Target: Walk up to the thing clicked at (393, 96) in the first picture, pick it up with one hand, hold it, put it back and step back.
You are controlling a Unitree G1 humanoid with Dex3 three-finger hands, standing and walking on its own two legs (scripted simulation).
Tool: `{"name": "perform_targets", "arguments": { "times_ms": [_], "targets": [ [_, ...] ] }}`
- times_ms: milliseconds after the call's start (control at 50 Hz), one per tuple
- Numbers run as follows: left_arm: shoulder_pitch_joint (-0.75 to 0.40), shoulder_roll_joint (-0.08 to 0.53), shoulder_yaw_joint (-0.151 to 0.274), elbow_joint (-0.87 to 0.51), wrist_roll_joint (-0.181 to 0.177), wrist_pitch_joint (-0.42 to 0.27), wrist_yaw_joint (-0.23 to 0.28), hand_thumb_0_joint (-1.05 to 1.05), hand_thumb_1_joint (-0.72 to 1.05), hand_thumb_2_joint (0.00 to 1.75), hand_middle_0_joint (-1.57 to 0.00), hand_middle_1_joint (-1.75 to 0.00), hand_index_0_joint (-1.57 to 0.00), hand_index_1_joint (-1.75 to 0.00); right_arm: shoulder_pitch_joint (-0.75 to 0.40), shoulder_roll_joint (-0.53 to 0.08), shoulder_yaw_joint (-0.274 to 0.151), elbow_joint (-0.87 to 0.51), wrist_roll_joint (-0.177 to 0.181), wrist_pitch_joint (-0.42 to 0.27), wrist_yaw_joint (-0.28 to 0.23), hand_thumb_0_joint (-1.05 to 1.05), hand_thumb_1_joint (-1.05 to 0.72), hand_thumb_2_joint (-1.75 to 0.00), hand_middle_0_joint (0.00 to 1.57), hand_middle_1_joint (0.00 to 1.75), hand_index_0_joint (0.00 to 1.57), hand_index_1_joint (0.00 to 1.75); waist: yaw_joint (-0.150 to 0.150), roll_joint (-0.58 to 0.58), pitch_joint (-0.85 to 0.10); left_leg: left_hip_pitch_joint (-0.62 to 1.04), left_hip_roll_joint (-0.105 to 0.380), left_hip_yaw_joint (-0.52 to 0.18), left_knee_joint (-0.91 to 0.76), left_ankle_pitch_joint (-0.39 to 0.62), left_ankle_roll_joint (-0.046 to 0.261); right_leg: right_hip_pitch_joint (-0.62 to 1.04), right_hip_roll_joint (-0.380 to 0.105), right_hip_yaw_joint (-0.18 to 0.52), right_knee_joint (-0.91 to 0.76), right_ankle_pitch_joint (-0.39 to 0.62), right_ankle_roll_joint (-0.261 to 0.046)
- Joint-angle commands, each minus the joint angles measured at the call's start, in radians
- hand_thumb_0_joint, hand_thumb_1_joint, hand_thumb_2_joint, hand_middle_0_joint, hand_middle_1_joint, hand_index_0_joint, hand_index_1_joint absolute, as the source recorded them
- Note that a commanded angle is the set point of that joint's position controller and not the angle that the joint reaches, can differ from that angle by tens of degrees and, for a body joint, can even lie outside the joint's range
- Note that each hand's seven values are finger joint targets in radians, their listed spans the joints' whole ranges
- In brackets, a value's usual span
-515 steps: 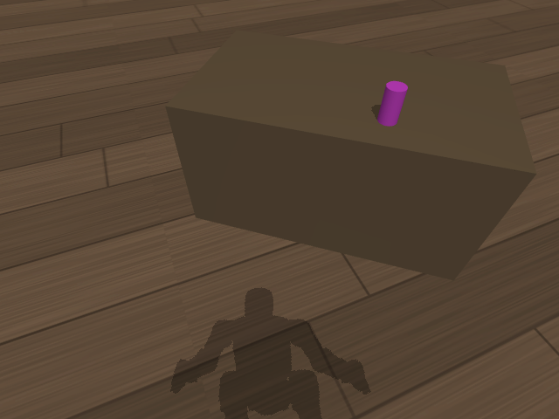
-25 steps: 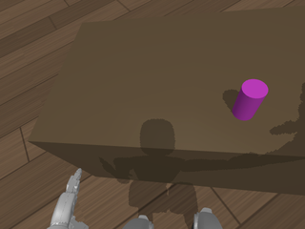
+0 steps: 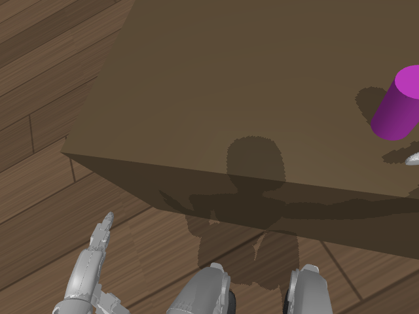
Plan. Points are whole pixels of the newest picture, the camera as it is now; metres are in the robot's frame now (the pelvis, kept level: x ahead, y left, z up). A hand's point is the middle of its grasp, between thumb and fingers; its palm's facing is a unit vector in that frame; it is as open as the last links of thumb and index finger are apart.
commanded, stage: close in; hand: right
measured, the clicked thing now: (403, 106) +0.50 -0.25 +0.01
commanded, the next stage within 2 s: rest palm in 0.22 s
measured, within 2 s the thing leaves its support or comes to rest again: leaves its support in 1.60 s
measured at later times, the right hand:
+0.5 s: hand (403, 117) +0.48 -0.25 +0.00, palm faces +0.27 +0.96 +0.02, open 17.5 cm
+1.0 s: hand (397, 101) +0.51 -0.24 +0.02, palm faces +0.27 +0.96 +0.00, open 13.6 cm
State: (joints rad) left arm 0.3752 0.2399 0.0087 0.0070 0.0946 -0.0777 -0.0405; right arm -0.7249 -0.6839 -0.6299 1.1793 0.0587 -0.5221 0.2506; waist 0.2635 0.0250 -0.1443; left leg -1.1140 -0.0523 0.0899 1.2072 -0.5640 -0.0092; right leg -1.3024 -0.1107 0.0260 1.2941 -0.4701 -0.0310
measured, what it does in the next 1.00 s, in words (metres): stands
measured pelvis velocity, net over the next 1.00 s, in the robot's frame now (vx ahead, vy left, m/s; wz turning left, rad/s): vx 0.01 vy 0.01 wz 0.00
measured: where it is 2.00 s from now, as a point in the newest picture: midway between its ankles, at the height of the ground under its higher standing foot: outside the picture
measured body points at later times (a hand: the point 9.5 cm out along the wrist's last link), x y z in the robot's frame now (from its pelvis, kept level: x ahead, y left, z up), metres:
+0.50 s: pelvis +0.01 +0.01 +0.00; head +0.15 -0.06 +0.42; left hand +0.17 +0.27 +0.03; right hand +0.46 -0.30 +0.00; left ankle +0.00 +0.14 -0.62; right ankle +0.06 -0.10 -0.62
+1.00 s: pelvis +0.01 +0.01 +0.00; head +0.15 -0.05 +0.43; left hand +0.17 +0.28 +0.03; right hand +0.49 -0.29 +0.02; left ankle +0.00 +0.14 -0.62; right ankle +0.06 -0.10 -0.62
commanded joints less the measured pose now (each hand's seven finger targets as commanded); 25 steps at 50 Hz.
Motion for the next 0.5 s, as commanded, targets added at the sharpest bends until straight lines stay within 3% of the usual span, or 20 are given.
{"name": "perform_targets", "arguments": {
  "times_ms": [0,20,40,60,100,140,160,180,200,240,260,280,300,340,360,380,420,440,460,480],
  "targets": [
    [0.071,0.201,0.127,-0.181,-0.015,-0.023,0.022,0.0,-0.55,0.04,-0.05,-0.05,-0.05,-0.05,-0.311,-0.199,0.006,-0.22,0.016,-0.038,-0.053,0.0,0.6,-0.05,0.03,0.05,0.04,0.05,-0.037,-0.317,-0.493,0.037,-0.028,-0.014,-0.151,0.218,0.038,0.64,0.01,0.099,-0.186,0.226,0.031],
    [0.048,0.207,0.13,-0.212,-0.019,-0.02,0.024,0.0,-0.55,0.05,-0.05,-0.05,-0.05,-0.05,-0.319,-0.204,0.002,-0.203,0.015,-0.037,-0.069,0.0,0.6,-0.05,0.03,0.05,0.04,0.05,-0.027,-0.281,-0.477,0.044,-0.031,-0.015,-0.154,0.202,0.037,0.605,0.013,0.096,-0.186,0.189,0.026],
    [0.046,0.213,0.14,-0.224,-0.016,-0.018,0.024,0.0,-0.55,0.05,-0.05,-0.05,-0.05,-0.06,-0.343,-0.191,0.007,-0.253,0.013,-0.047,-0.08,0.0,0.6,-0.04,0.04,0.05,0.04,0.05,-0.022,-0.277,-0.494,0.054,-0.03,-0.014,-0.146,0.226,0.036,0.615,0.012,0.097,-0.183,0.21,0.026],
    [0.057,0.234,0.166,-0.233,-0.018,-0.01,0.026,0.0,-0.55,0.05,-0.05,-0.05,-0.05,-0.05,-0.315,-0.21,0.001,-0.22,0.002,-0.046,-0.096,0.0,0.58,-0.03,0.04,0.05,0.04,0.05,-0.018,-0.269,-0.498,0.061,-0.032,-0.017,-0.151,0.232,0.035,0.622,0.016,0.087,-0.177,0.221,0.02],
    [0.045,0.235,0.167,-0.259,-0.021,-0.002,0.027,0.0,-0.55,0.05,-0.05,-0.05,-0.05,-0.05,-0.321,-0.161,0.027,-0.202,-0.005,-0.051,-0.113,0.0,0.59,-0.03,0.04,0.05,0.04,0.05,0.0,-0.233,-0.455,0.057,-0.033,-0.015,-0.163,0.212,0.036,0.601,0.018,0.082,-0.181,0.189,0.016],
    [0.076,0.188,0.127,-0.227,-0.019,0.006,0.021,0.0,-0.55,0.05,-0.05,-0.05,-0.05,-0.05,-0.346,-0.146,0.033,-0.206,-0.011,-0.066,-0.125,0.0,0.59,-0.03,0.04,0.05,0.04,0.05,-0.012,-0.242,-0.437,0.067,-0.032,-0.021,-0.162,0.243,0.033,0.581,0.025,0.066,-0.171,0.212,0.012],
    [0.061,0.189,0.137,-0.246,-0.023,0.004,0.02,0.0,-0.55,0.05,-0.05,-0.05,-0.05,-0.05,-0.327,-0.122,0.048,-0.186,-0.013,-0.068,-0.127,0.0,0.59,-0.03,0.04,0.05,0.04,0.05,-0.007,-0.241,-0.43,0.057,-0.033,-0.02,-0.157,0.239,0.035,0.584,0.025,0.066,-0.173,0.213,0.015],
    [0.077,0.191,0.142,-0.231,-0.021,0.005,0.019,0.0,-0.55,0.05,-0.05,-0.05,-0.05,-0.05,-0.331,-0.167,0.027,-0.202,-0.019,-0.075,-0.133,0.0,0.59,-0.04,0.04,0.05,0.04,0.05,-0.019,-0.263,-0.42,0.066,-0.029,-0.028,-0.158,0.246,0.032,0.573,0.028,0.058,-0.167,0.212,0.014],
    [0.081,0.175,0.119,-0.222,-0.018,0.005,0.014,0.0,-0.54,0.04,-0.05,-0.05,-0.05,-0.05,-0.314,-0.143,0.042,-0.199,-0.022,-0.078,-0.13,0.0,0.6,-0.03,0.04,0.05,0.04,0.05,-0.022,-0.266,-0.442,0.068,-0.029,-0.028,-0.151,0.272,0.03,0.588,0.027,0.057,-0.155,0.248,0.012],
    [0.07,0.173,0.124,-0.237,-0.015,0.009,0.01,0.0,-0.54,0.04,-0.05,-0.05,-0.05,-0.05,-0.338,-0.143,0.04,-0.223,-0.022,-0.084,-0.135,0.0,0.58,-0.03,0.04,0.05,0.04,0.05,-0.021,-0.289,-0.447,0.077,-0.027,-0.031,-0.146,0.267,0.033,0.584,0.03,0.056,-0.161,0.24,0.017],
    [0.049,0.162,0.11,-0.253,-0.017,0.007,0.008,0.0,-0.54,0.04,-0.05,-0.05,-0.05,-0.05,-0.347,-0.163,0.029,-0.254,-0.024,-0.086,-0.139,0.0,0.59,-0.04,0.03,0.05,0.03,0.05,-0.047,-0.299,-0.493,0.092,-0.025,-0.036,-0.144,0.286,0.03,0.609,0.03,0.054,-0.15,0.269,0.013],
    [0.075,0.17,0.134,-0.227,-0.014,0.011,0.008,0.0,-0.53,0.04,-0.05,-0.05,-0.05,-0.05,-0.339,-0.119,0.052,-0.219,-0.022,-0.083,-0.136,0.0,0.56,-0.04,0.04,0.05,0.04,0.05,-0.013,-0.293,-0.481,0.073,-0.028,-0.033,-0.144,0.29,0.031,0.618,0.029,0.054,-0.144,0.279,0.016],
    [0.09,0.188,0.151,-0.213,-0.014,0.017,0.008,0.0,-0.54,0.04,-0.04,-0.05,-0.05,-0.05,-0.316,-0.144,0.036,-0.233,-0.023,-0.081,-0.139,0.0,0.56,-0.04,0.04,0.05,0.04,0.05,-0.026,-0.315,-0.486,0.075,-0.026,-0.032,-0.138,0.295,0.032,0.625,0.028,0.055,-0.146,0.292,0.017],
    [0.071,0.197,0.158,-0.264,-0.014,0.014,0.006,0.0,-0.61,0.09,-0.05,-0.04,-0.02,-0.06,-0.336,-0.127,0.05,-0.282,-0.021,-0.081,-0.141,0.0,0.51,-0.05,0.05,0.05,0.05,0.05,-0.019,-0.319,-0.538,0.095,-0.027,-0.033,-0.144,0.317,0.03,0.657,0.028,0.057,-0.142,0.319,0.016],
    [0.041,0.199,0.157,-0.3,-0.016,0.013,0.004,0.0,-0.61,0.09,-0.04,-0.04,-0.02,-0.06,-0.304,-0.087,0.073,-0.241,-0.025,-0.073,-0.142,0.0,0.52,-0.05,0.07,0.05,0.06,0.05,-0.02,-0.297,-0.546,0.105,-0.029,-0.029,-0.139,0.337,0.028,0.654,0.03,0.057,-0.139,0.341,0.015],
    [0.079,0.192,0.158,-0.24,-0.012,0.024,0.003,0.0,-0.61,0.09,-0.04,-0.04,-0.02,-0.06,-0.328,-0.132,0.038,-0.289,-0.022,-0.077,-0.15,0.0,0.52,-0.03,0.07,0.04,0.07,0.04,-0.028,-0.306,-0.532,0.109,-0.029,-0.033,-0.143,0.332,0.028,0.632,0.031,0.055,-0.137,0.327,0.014],
    [0.067,0.175,0.144,-0.245,-0.015,0.024,-0.001,0.0,-0.61,0.09,-0.04,-0.04,-0.02,-0.06,-0.285,-0.015,0.111,-0.222,-0.018,-0.064,-0.147,0.0,0.53,-0.01,0.09,0.04,0.09,0.04,-0.021,-0.278,-0.494,0.091,-0.031,-0.03,-0.145,0.337,0.026,0.62,0.031,0.055,-0.138,0.33,0.012],
    [0.081,0.187,0.161,-0.217,-0.015,0.028,0.001,0.0,-0.61,0.09,-0.04,-0.04,-0.02,-0.06,-0.293,-0.058,0.077,-0.247,-0.016,-0.067,-0.155,0.0,0.5,-0.01,0.1,0.04,0.09,0.04,-0.024,-0.284,-0.477,0.076,-0.031,-0.031,-0.144,0.32,0.027,0.606,0.031,0.055,-0.141,0.313,0.014],
    [0.075,0.201,0.173,-0.233,-0.016,0.027,0.002,0.0,-0.61,0.1,-0.04,-0.04,-0.02,-0.06,-0.338,-0.107,0.059,-0.321,-0.022,-0.075,-0.165,0.0,0.54,0.0,0.1,0.04,0.1,0.04,-0.034,-0.311,-0.523,0.091,-0.029,-0.035,-0.138,0.331,0.027,0.633,0.03,0.056,-0.142,0.331,0.015],
    [0.05,0.199,0.167,-0.263,-0.014,0.028,0.001,0.0,-0.61,0.1,-0.04,-0.04,-0.02,-0.06,-0.357,-0.09,0.07,-0.338,-0.02,-0.08,-0.17,0.0,0.55,0.0,0.11,0.03,0.11,0.03,-0.026,-0.312,-0.55,0.1,-0.03,-0.033,-0.14,0.329,0.029,0.651,0.03,0.055,-0.145,0.329,0.017]
  ]
}}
